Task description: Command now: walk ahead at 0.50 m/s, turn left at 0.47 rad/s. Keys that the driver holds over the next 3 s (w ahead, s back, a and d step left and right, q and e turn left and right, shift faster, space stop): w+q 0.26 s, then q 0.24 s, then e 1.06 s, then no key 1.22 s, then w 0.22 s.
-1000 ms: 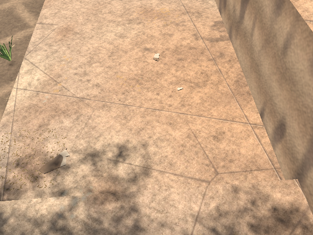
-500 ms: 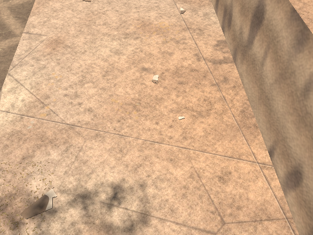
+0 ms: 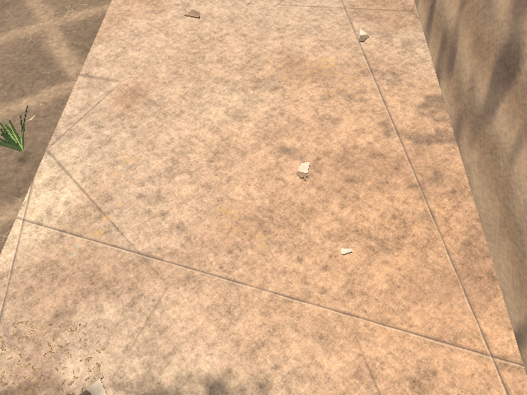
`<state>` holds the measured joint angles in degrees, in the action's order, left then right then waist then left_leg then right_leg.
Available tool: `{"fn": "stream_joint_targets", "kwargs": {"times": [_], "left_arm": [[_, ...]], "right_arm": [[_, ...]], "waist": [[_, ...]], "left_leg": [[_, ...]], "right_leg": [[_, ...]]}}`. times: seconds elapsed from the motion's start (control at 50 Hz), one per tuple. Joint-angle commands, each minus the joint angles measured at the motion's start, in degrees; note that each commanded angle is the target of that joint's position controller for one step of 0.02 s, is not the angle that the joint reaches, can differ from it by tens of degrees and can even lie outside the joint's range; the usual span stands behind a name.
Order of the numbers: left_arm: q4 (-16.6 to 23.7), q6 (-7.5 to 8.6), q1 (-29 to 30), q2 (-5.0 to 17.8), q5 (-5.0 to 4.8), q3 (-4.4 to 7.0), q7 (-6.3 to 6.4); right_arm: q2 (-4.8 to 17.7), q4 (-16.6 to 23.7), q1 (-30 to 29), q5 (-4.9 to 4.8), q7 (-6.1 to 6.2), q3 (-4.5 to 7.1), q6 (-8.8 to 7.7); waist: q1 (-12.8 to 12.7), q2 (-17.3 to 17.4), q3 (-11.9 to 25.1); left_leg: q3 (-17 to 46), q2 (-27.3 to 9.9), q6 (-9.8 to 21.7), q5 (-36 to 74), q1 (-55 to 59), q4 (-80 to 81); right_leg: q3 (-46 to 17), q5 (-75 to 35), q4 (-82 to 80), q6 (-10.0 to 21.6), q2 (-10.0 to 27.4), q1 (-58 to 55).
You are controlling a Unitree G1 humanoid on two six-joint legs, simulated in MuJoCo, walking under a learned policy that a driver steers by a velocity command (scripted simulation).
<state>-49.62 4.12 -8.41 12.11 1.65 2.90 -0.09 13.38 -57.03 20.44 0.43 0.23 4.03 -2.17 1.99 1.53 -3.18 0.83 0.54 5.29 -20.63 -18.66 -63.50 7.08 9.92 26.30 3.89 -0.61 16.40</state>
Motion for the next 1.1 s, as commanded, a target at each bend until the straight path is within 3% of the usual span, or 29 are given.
{"fn": "stream_joint_targets", "kwargs": {"times": [0.02, 0.14, 0.16, 0.22, 0.24, 0.28, 0.3, 0.34, 0.38, 0.44, 0.5, 0.52, 0.54, 0.56, 0.58, 0.6, 0.62, 0.64, 0.68, 0.76, 0.88, 0.92, 0.96, 0.98, 1.0, 1.02, 1.04, 1.08, 1.1], "left_arm": [[0.5, 1.64, -6.5, 4.6, -0.89, 1.05, 0.09], [-1.4, 1.91, -12.3, 7.5, -0.45, 1.93, 0.78], [-1.6, 2.38, -13.7, 7.9, 0.23, 2.02, 0.83], [-3.3, 3.13, -16.5, 6.4, -0.31, 1.53, 1.29], [-3.4, 3.47, -16.9, 6.2, -0.35, 1.34, 1.26], [-4.2, 3.75, -18.7, 6.7, 0.19, 1.4, 1.52], [-4.4, 4.13, -17.0, 6.8, 0.12, 1.36, 1.95], [-4.0, 4.16, -16.4, 6.9, 0.57, 1.36, 2.07], [-4.7, 3.88, -18.2, 5.8, -0.12, 0.84, 2.37], [-4.8, 2.44, -17.7, 6.6, -0.71, 0.98, 3.37], [-5.1, -0.13, -17.0, 8.1, -1.8, 1.68, 3.24], [-5.8, -0.64, -16.9, 7.2, -3.18, 2.06, 2.81], [-4.2, -1.11, -24.5, 3.4, -4.42, 1.34, 2.78], [-2.4, -0.93, -21.5, 4.6, -4.83, 0.43, 2.77], [-3.5, -1.4, -19.1, 4.5, -3.85, 0.12, 2.85], [-4.0, -2.29, -19.0, 3.2, -2.16, -0.49, 2.69], [-4.8, -3.19, -18.3, 4.3, -0.02, -0.35, 2.07], [-5.3, -4.51, -16.2, 5.5, 2.09, 0.41, 2.06], [-4.1, -6.3, -14.6, 3.8, 0.82, 0.26, 1.56], [-3.2, -5.83, -12.2, 1.6, -0.09, -0.51, 0.93], [2.7, -6.71, -2.9, 2.5, 0.51, 0.1, -0.35], [4.0, -6.46, -2.7, 1.7, 0.31, 0.11, -0.64], [3.7, -5.4, -6.1, 1.0, 0.09, 0.0, -0.35], [3.4, -4.59, -8.4, 3.1, 0.01, 0.56, -0.03], [4.5, -4.15, -9.9, 11.2, 0.43, 2.47, 0.56], [3.0, -4.66, -15.0, 12.9, -0.16, 3.1, 0.96], [2.6, -4.97, -15.5, 12.5, -0.16, 3.04, 1.6], [4.6, -5.7, -6.8, 10.4, -0.88, 2.64, 1.82], [5.7, -5.76, -4.3, 9.4, -1.12, 2.46, 1.6]], "right_arm": [[2.5, 2.5, 3.5, 0.94, -1.12, 1.16, 1.69], [2.9, 6.9, -7.2, 1.31, -3.32, 1.0, 3.84], [3.7, 6.8, -7.9, 1.64, -3.35, 1.28, 3.96], [4.2, 7.9, -13.0, 2.06, -3.46, 1.48, 3.43], [4.2, 8.4, -14.9, 1.47, -3.46, 1.63, 3.0], [4.2, 9.0, -18.5, 1.95, -3.36, 1.61, 2.68], [4.9, 9.8, -19.2, 2.12, -3.33, 1.79, 2.34], [3.8, 11.0, -22.8, 1.94, -3.8, 1.22, 2.28], [2.3, 11.8, -25.1, 2.19, -5.04, 0.65, 2.13], [2.5, 9.8, -22.3, 2.47, -5.44, 0.48, 2.63], [7.0, 0.7, -0.1, 3.88, -2.55, 2.54, 1.64], [9.3, -1.8, 3.8, 4.95, -1.49, 3.44, 0.89], [16.6, -1.2, 6.1, 3.99, -2.02, 4.04, -0.16], [15.7, 1.2, 9.2, 0.09, -1.87, 3.52, -0.24], [11.0, 2.6, 3.9, -0.06, -1.0, 1.98, 0.6], [8.3, 3.5, -1.5, 0.61, 0.45, 0.86, 1.25], [5.3, 5.8, -7.5, 0.47, 1.35, -0.32, 1.0], [3.6, 5.9, -9.4, -0.19, 1.69, -1.28, -0.1], [5.5, 4.9, -10.3, 0.89, 1.69, -1.28, -1.39], [4.6, 4.0, -9.2, 0.68, 1.68, -1.36, -1.45], [6.5, 5.2, -5.6, 1.25, 1.73, 0.19, 1.94], [7.4, 5.6, -5.4, 1.1, 2.02, 0.7, 2.56], [8.1, 5.9, -5.9, 1.21, 2.44, 1.22, 2.92], [6.8, 5.9, -4.6, 1.44, 2.26, 1.2, 3.15], [2.3, 9.5, -5.2, 0.59, 1.67, 0.22, 3.02], [3.4, 12.1, -14.1, 1.13, 1.98, 0.03, 3.58], [2.6, 12.3, -13.6, 1.28, 1.89, -0.12, 4.06], [3.7, 11.4, -11.1, 0.7, 1.52, 0.17, 3.78], [4.6, 10.9, -9.8, 1.57, 1.26, 0.39, 3.82]], "waist": [[-0.6, -6.0, 2.5], [-1.8, -4.9, -0.1], [-2.3, -5.1, 1.0], [-2.6, -4.3, -1.3], [-2.9, -4.7, -2.3], [-4.1, -5.7, -4.3], [-2.5, -4.9, -6.0], [-3.8, -3.6, -7.1], [-5.7, -2.6, -6.6], [-5.6, -3.1, -5.2], [2.8, -2.0, 5.9], [5.7, 6.8, 9.3], [1.0, 13.3, 17.2], [5.8, 6.8, 28.7], [3.8, -0.8, 24.3], [0.4, 1.0, 20.4], [-2.0, -0.9, 16.8], [-2.0, -0.1, 11.9], [-4.8, 0.6, 7.3], [-4.8, 4.7, 9.0], [-0.9, 4.3, 4.7], [-0.8, 3.2, 3.5], [-2.7, 0.5, 4.2], [-3.1, -4.3, 4.2], [-2.3, -19.7, 5.4], [-7.5, -14.8, 3.0], [-5.5, -8.5, 2.6], [-1.1, -6.4, 2.4], [-0.6, -7.2, 4.1]], "left_leg": [[3.6, -5.8, -0.6, 4.1, -9.5, -1.6], [1.7, -6.9, -2.7, 14.2, -19.9, 4.8], [1.1, -6.6, -2.3, 18.9, -21.3, 2.8], [3.3, -7.0, -1.7, 26.8, -26.7, 6.0], [1.9, -6.2, -1.7, 29.0, -28.1, 9.4], [1.4, -6.0, -1.6, 30.4, -30.8, 11.0], [3.1, -6.7, -2.0, 32.5, -29.0, 15.7], [-2.7, -6.0, -2.0, 39.5, -22.8, 24.9], [-5.3, -4.7, -1.6, 47.0, -15.7, 33.7], [-6.8, -3.4, -1.6, 46.8, -9.9, 39.3], [-9.7, 0.3, 0.9, 44.5, 11.9, 44.0], [-4.0, -5.2, 3.9, 57.9, 26.9, 48.7], [5.0, -19.3, 8.7, 112.4, 52.5, 20.6], [14.1, -27.7, 14.3, 109.8, 56.3, 23.0], [14.2, -27.2, 13.7, 86.2, 44.4, 31.0], [15.1, -26.9, 15.1, 60.1, 34.7, 35.5], [13.4, -25.0, 13.9, 41.8, 22.7, 41.7], [11.4, -24.2, 13.4, 44.9, 8.9, 44.5], [3.8, -19.7, 11.4, 46.4, -2.8, 46.9], [-2.7, -15.5, 7.6, 46.2, 2.9, 44.4], [-0.4, -18.6, 7.7, 10.9, 2.6, 45.7], [0.9, -20.1, 7.3, 9.4, 2.3, 44.7], [-1.5, -19.0, 3.5, 10.9, 1.0, 39.1], [-4.8, -16.3, -0.5, 7.0, -2.1, 32.3], [-12.1, -6.4, -5.7, -8.9, -15.3, 16.0], [-5.6, 0.7, -6.7, -17.5, -23.3, 7.6], [-1.1, -0.7, -6.8, -14.0, -23.2, 2.3], [0.7, -1.4, -6.7, -3.8, -21.8, 1.8], [0.0, -1.0, -6.9, -1.0, -20.0, 0.7]], "right_leg": [[-14.6, -6.0, -16.5, 5.3, 16.6, -8.4], [-5.1, -13.0, -18.3, 6.1, 15.8, -11.8], [-4.2, -13.3, -16.4, 6.7, 16.2, -13.8], [-1.9, -14.2, -13.2, 5.3, 16.5, -17.1], [-0.8, -9.8, -13.3, 4.2, 15.3, -17.6], [-0.2, -11.8, -11.5, 3.8, 16.6, -19.9], [1.1, -13.4, -10.4, 2.8, 17.0, -17.8], [5.3, -9.7, -7.3, 2.1, 15.5, -13.9], [7.3, -5.6, -3.0, 1.3, 14.6, -12.5], [8.0, -6.5, 8.9, 0.7, 14.8, -13.9], [8.0, -14.6, 42.4, 0.3, 13.4, -12.6], [9.3, 18.3, 66.3, -1.8, 5.8, 0.2], [2.9, 51.4, 86.5, -3.2, 2.4, 27.3], [-7.2, 41.2, 81.1, -2.9, 3.7, 32.4], [-8.9, 31.3, 75.6, -2.5, 5.7, 30.5], [-8.2, 26.8, 72.7, -3.0, 6.2, 30.7], [-8.6, 19.6, 65.2, -3.4, 6.5, 25.7], [-10.0, 13.7, 60.1, -3.8, 6.5, 16.3], [-9.1, 7.4, 48.4, -4.8, 5.6, 8.3], [-7.3, 3.1, 29.4, -3.5, 4.8, 6.4], [-3.4, 11.1, 20.7, -1.9, 2.8, 7.5], [-2.4, 13.8, 17.1, -0.9, 2.2, 5.9], [-2.2, 8.6, 5.8, 0.4, 1.1, -0.9], [-8.1, 4.7, -2.2, 1.5, 3.8, -5.2], [-32.3, -11.7, -7.0, 7.7, 20.7, -12.1], [-38.3, -23.1, -9.5, 14.5, 24.4, -11.5], [-33.1, -23.6, -7.9, 15.3, 21.8, -10.7], [-24.6, -19.9, -7.1, 11.1, 14.2, -8.2], [-22.2, -22.4, -6.5, 10.2, 12.2, -7.8]]}}
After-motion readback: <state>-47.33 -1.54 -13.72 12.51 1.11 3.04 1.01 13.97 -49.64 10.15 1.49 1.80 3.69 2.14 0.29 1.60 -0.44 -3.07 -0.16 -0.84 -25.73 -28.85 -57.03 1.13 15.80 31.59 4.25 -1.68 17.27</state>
